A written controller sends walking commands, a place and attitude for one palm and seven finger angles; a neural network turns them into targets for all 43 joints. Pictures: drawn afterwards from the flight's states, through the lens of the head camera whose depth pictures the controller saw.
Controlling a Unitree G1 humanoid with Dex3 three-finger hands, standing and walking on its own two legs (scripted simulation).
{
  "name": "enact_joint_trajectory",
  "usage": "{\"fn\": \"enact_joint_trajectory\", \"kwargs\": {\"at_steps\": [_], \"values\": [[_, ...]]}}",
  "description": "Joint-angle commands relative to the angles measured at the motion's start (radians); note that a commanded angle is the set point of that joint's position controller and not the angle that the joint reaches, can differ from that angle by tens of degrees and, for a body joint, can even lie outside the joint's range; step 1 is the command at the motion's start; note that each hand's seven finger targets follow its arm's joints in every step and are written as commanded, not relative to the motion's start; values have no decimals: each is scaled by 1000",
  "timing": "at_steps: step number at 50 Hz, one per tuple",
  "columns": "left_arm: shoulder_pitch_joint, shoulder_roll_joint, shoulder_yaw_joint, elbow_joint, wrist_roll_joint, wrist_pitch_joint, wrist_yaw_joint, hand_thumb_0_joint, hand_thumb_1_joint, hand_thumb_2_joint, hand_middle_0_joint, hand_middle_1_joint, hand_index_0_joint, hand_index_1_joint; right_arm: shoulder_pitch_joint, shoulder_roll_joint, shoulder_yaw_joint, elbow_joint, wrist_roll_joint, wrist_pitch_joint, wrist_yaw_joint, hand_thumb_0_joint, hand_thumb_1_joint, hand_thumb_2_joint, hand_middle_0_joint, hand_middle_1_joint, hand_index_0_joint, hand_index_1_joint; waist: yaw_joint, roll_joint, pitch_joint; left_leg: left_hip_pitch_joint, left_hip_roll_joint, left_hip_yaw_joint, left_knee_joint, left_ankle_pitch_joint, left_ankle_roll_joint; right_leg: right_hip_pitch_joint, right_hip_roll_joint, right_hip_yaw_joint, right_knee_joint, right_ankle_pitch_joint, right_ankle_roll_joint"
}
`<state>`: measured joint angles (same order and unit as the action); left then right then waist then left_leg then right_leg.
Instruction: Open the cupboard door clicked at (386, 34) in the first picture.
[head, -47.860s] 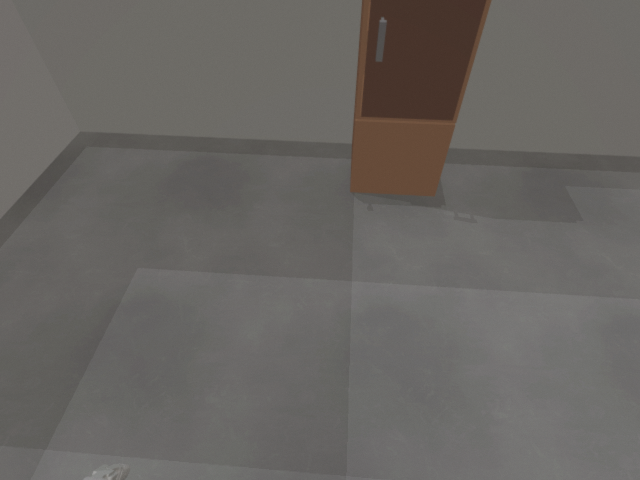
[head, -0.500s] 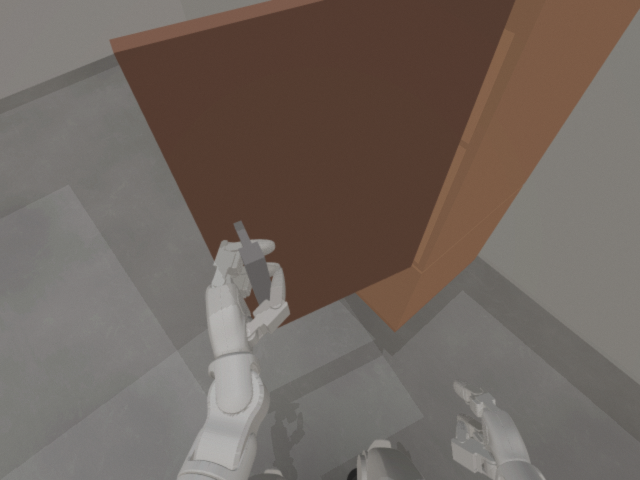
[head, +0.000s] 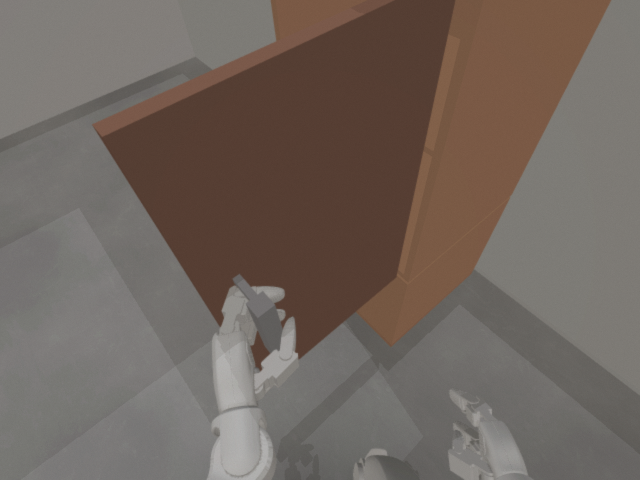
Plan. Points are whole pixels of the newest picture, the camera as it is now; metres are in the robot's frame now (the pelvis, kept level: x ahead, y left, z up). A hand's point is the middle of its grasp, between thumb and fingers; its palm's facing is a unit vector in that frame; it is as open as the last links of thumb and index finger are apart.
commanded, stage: open thumb and fingers to let go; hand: left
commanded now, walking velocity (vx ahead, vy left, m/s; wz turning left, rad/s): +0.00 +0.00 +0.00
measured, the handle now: (259, 316) +0.32 +0.08 +0.03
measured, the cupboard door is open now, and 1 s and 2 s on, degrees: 91 89 91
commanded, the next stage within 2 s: slide the hand sideways off the handle in 0.86 s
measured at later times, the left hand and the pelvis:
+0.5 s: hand (286, 341) +0.28 +0.04 +0.04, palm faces +0.31 -0.95 -0.05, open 11.5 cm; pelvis -0.06 +0.00 -0.01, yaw +1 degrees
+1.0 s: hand (284, 345) +0.27 +0.04 +0.04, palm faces +0.24 -0.97 -0.06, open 14.7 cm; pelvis -0.07 +0.02 -0.01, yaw +0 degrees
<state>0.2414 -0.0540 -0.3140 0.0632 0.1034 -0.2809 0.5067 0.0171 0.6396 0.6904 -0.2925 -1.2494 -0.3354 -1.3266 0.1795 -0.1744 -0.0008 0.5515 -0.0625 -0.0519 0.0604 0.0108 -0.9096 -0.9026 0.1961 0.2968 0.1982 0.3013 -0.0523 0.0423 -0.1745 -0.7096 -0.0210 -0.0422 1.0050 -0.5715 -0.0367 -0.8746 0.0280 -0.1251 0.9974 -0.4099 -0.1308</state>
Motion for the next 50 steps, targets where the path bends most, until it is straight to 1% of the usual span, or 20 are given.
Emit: {"fn": "enact_joint_trajectory", "kwargs": {"at_steps": [1, 2, 3, 5, 8, 10, 12, 14, 16, 18, 22, 24, 28, 32, 34, 35, 42, 48, 49, 50], "values": [[-145, -172, 41, -171, 14, -82, 83, 0, 900, 900, -400, -1350, -400, -1350, -93, -62, -13, -143, -1, -74, -20, 0, -900, -900, 200, 300, 200, 300, 24, -139, -226, -221, -45, 2, -9, 132, 12, 470, -137, 333, -242, 209, 130], [-263, -127, 77, -158, 17, -89, 97, 0, 900, 900, -400, -1350, -400, -1350, -91, -69, -13, -131, -1, -75, -29, 0, -900, -900, 200, 300, 200, 300, 8, -147, -221, -249, -45, -2, 4, 110, 14, 460, -144, 353, -249, 163, 131], [-265, -135, 81, -136, 18, -92, 102, 0, 830, 870, -395, -1342, -395, -1342, -94, -66, -17, -127, -5, -76, -34, 0, -900, -900, 200, 300, 200, 300, 22, -157, -243, -260, -46, 0, 5, 100, 13, 478, -151, 370, -257, 121, 135], [-293, -131, 89, -87, 7, -92, 101, 0, 690, 810, -385, -1327, -385, -1327, -97, -70, -17, -121, -1, -78, -41, 0, -900, -900, 200, 300, 200, 300, 19, -182, -243, -271, -47, 0, 5, 81, 16, 482, -159, 386, -277, 56, 140], [-335, -147, 67, -79, 8, -96, 93, 0, 480, 720, -370, -1305, -370, -1305, -88, -75, -25, -122, -3, -75, -44, 0, -900, -900, 200, 300, 200, 300, 21, -148, -288, -251, -47, 11, -4, 96, 20, 490, -156, 367, -263, 67, 135], [-399, -157, 55, -47, 5, -98, 86, 0, 340, 660, -360, -1290, -360, -1290, -92, -80, -24, -115, -3, -75, -48, 0, -900, -900, 200, 300, 200, 300, 4, -179, -268, -254, -47, 11, -2, 78, 25, 465, -157, 364, -275, 11, 140], [-444, -140, 70, -27, -1, -104, 81, 0, 200, 600, -350, -1275, -350, -1275, -100, -86, -25, -114, -3, -75, -56, 0, -900, -900, 200, 300, 200, 300, 4, -196, -266, -265, -46, 11, 2, 65, 28, 460, -156, 372, -287, -49, 139], [-504, -145, 67, -2, -2, -110, 81, 0, 60, 540, -340, -1260, -340, -1260, -107, -87, -23, -106, -4, -76, -59, 0, -900, -900, 200, 300, 200, 300, 0, -181, -260, -261, -46, 13, 4, 56, 30, 433, -154, 370, -291, -107, 136], [-524, -136, 84, 28, -5, -113, 83, 0, -80, 480, -330, -1245, -330, -1245, -106, -88, -22, -104, -5, -76, -64, 0, -900, -900, 200, 300, 200, 300, 6, -196, -271, -265, -48, 15, 3, 52, 31, 436, -152, 369, -295, -145, 134], [-536, -133, 92, 53, -5, -110, 85, 0, -220, 420, -320, -1230, -320, -1230, -110, -89, -22, -107, -3, -73, -66, 0, -900, -900, 200, 300, 200, 300, 16, -171, -269, -263, -48, 17, -2, 50, 30, 428, -149, 364, -295, -173, 128], [-609, -129, 103, 90, -4, -105, 99, 0, -500, 300, -300, -1200, -300, -1200, -114, -93, -20, -104, -4, -71, -72, 0, -900, -900, 200, 300, 200, 300, 7, -191, -256, -258, -49, 20, -5, 44, 35, 407, -139, 354, -309, -222, 124], [-627, -141, 101, 116, -5, -103, 106, 0, -500, 300, -300, -1200, -300, -1200, -116, -90, -18, -98, -5, -70, -72, 0, -900, -900, 200, 300, 200, 300, 6, -174, -243, -251, -49, 24, -7, 39, 34, 386, -136, 347, -308, -243, 122], [-668, -126, 131, 167, -10, -102, 123, 0, -500, 300, -267, -1000, -267, -1000, -121, -93, -15, -94, -6, -69, -77, 0, -900, -900, 200, 300, 200, 300, 10, -192, -230, -257, -52, 30, -10, 27, 35, 370, -127, 333, -312, -298, 118], [-692, -113, 145, 148, -5, -110, 133, 0, -500, 300, -233, -800, -233, -800, -117, -94, -19, -96, -9, -65, -80, 0, -900, -900, 200, 300, 200, 300, 20, -170, -278, -254, -54, 31, -14, 37, 34, 397, -127, 337, -304, -277, 113], [-697, -141, 123, 167, 0, -108, 138, 0, -500, 300, -217, -700, -217, -700, -114, -92, -17, -92, -11, -65, -76, 0, -900, -900, 200, 300, 200, 300, 11, -157, -262, -237, -51, 36, -21, 36, 36, 367, -117, 312, -293, -274, 111], [-700, -133, 134, 181, -3, -108, 141, 0, -500, 300, -208, -650, -208, -650, -111, -92, -16, -88, -11, -64, -77, 0, -900, -900, 200, 300, 200, 300, 8, -180, -250, -244, -51, 34, -21, 31, 36, 366, -117, 313, -298, -283, 113], [-735, -151, 133, 203, -3, -102, 167, 0, -500, 300, -150, -300, -150, -300, -122, -95, -12, -90, -10, -59, -79, 0, -900, -900, 200, 300, 200, 300, 7, -185, -229, -229, -54, 35, -35, 24, 37, 332, -101, 277, -288, -299, 104], [-735, -181, 112, 223, 5, -104, 178, 0, -500, 300, -150, -300, -150, -300, -125, -94, -12, -85, -14, -57, -73, 0, -900, -900, 200, 300, 200, 300, 12, -167, -235, -196, -50, 34, -52, 29, 39, 293, -84, 224, -246, -256, 100], [-744, -109, -126, 192, 124, -138, -33, 0, -500, 300, -150, -300, -150, -300, -44, -127, -8, -61, -13, -61, -70, 0, -900, -900, 200, 300, 200, 300, -73, -198, -185, -189, -40, 35, -40, 28, 60, 272, -83, 221, -214, -154, 99], [-792, -47, -59, 158, 89, -179, -144, 0, -500, 300, -150, -300, -150, -300, -28, -125, -13, -87, -2, -70, -72, 0, -900, -900, 200, 300, 200, 300, -54, -157, -236, -195, -45, 32, -41, 38, 66, 307, -92, 222, -197, -121, 93]]}}
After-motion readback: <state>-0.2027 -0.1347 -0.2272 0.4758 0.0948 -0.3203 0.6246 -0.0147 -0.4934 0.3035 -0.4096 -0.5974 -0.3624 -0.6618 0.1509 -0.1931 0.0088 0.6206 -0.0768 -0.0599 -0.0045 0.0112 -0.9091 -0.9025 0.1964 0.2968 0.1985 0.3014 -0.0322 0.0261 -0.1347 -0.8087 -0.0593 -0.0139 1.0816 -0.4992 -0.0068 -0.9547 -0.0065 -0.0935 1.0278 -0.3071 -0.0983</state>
